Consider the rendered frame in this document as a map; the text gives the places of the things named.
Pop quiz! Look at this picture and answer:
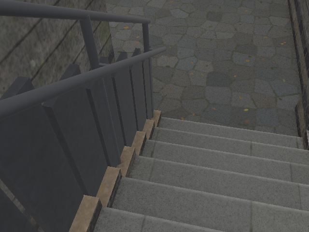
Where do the stairs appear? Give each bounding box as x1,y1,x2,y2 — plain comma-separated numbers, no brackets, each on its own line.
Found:
93,117,309,232

